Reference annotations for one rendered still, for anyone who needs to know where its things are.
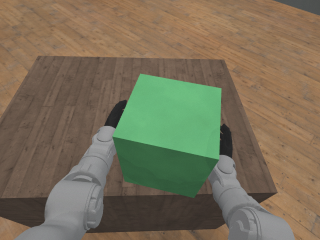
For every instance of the carton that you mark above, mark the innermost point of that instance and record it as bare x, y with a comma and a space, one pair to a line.
168, 137

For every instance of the robot left upper arm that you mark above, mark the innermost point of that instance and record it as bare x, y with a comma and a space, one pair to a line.
73, 208

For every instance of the pedestal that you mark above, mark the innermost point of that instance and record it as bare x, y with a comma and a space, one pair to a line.
61, 104

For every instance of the left robot hand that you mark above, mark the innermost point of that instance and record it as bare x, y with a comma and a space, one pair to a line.
115, 115

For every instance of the right robot forearm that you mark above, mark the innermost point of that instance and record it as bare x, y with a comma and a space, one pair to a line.
227, 191

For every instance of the right robot hand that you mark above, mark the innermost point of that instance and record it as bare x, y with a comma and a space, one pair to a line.
225, 146

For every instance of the left robot forearm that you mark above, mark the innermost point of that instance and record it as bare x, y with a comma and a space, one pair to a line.
95, 163

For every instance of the robot right upper arm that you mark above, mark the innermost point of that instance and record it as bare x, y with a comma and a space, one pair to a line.
250, 224

